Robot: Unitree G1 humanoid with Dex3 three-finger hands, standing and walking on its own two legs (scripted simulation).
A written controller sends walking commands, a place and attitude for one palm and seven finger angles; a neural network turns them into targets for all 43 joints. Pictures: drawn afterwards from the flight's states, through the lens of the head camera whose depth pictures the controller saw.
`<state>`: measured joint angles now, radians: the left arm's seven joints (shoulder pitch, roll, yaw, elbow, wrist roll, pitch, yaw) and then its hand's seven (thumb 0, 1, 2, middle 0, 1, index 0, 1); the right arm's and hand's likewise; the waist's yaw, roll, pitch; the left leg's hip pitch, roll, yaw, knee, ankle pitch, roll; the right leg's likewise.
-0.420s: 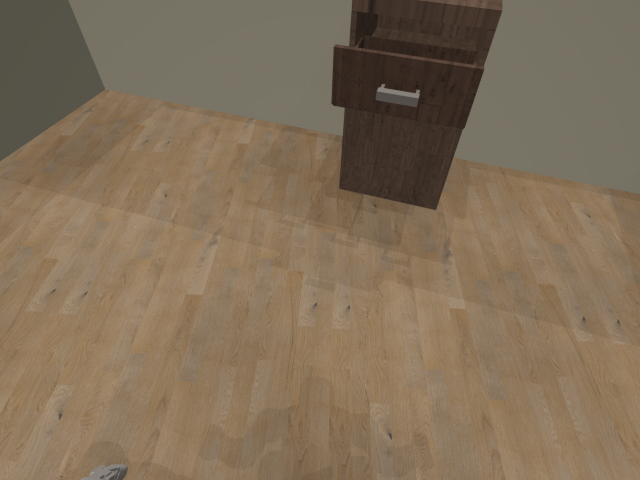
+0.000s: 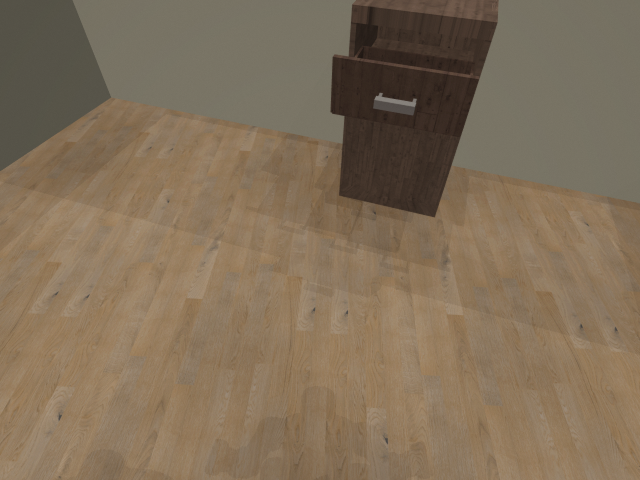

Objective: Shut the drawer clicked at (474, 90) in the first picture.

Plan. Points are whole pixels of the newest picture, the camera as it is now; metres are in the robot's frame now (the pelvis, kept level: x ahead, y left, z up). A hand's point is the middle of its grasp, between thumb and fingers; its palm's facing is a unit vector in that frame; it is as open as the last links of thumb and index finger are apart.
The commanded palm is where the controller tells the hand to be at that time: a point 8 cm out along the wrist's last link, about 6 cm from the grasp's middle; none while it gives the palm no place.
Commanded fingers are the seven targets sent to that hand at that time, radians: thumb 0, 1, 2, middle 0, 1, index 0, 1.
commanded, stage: stand and wait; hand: left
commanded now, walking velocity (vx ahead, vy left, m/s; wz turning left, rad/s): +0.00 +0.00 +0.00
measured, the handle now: (395, 102) +1.14 -0.15 -0.08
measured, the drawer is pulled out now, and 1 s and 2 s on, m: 0.30 0.30 0.30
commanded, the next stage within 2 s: look at it before walking up in 0.50 s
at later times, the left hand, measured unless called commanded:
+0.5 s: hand out of the picture +0.06 +0.23 -0.15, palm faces -0.04 -0.94 -0.33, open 7.4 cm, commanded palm none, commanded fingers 0.00 0.90 0.90 -0.20 -0.30 -0.20 -0.30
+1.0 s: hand out of the picture +0.05 +0.24 -0.15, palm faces -0.03 -0.95 -0.32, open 7.4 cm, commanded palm none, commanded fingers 0.00 0.90 0.90 -0.20 -0.30 -0.20 -0.30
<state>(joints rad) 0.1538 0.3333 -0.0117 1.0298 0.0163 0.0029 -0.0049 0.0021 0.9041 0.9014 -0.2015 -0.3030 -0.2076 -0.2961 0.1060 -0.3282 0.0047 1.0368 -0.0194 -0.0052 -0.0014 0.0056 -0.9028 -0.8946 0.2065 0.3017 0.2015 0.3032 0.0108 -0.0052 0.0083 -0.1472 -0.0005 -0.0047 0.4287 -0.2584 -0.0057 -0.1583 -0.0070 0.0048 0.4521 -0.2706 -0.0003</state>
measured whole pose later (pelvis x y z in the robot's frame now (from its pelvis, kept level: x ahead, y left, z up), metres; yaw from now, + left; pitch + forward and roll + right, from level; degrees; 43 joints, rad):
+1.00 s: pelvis -0.02 -0.01 +0.00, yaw +0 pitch -2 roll +0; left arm 0.16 0.34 -0.01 1.09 0.02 0.00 -0.01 0.00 0.91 0.90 -0.20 -0.30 -0.21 -0.30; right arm 0.14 -0.33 0.01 1.11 -0.01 -0.01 0.00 0.01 -0.90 -0.89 0.21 0.30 0.20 0.30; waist 0.01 -0.01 0.02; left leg -0.14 0.02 0.00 0.37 -0.20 -0.02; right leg -0.15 0.01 0.00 0.39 -0.21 -0.01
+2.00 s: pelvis +0.22 -0.03 -0.03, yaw -15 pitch +0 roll -1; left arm 0.51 0.13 0.04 1.13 0.02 -0.06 0.01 0.00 0.90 0.90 -0.20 -0.30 -0.21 -0.30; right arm 0.09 -0.15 -0.03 0.95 -0.03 -0.06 0.02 0.01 -0.91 -0.90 0.20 0.30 0.20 0.30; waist 0.05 -0.01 0.05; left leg -0.46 0.07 0.10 0.61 -0.13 0.03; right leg 0.02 0.05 0.07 0.55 -0.50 -0.04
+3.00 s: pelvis +0.57 -0.12 +0.00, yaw -24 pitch -1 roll -2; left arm 0.24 0.18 0.04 1.07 0.02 0.02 0.02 0.00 0.91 0.90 -0.20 -0.30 -0.20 -0.29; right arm 0.24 -0.15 -0.02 1.05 -0.02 -0.02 -0.03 0.00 -0.94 -0.89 0.20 0.30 0.20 0.30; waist 0.01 -0.04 0.03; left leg -0.26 -0.01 0.10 0.45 -0.18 0.09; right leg -0.36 -0.05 -0.04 0.91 -0.45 0.04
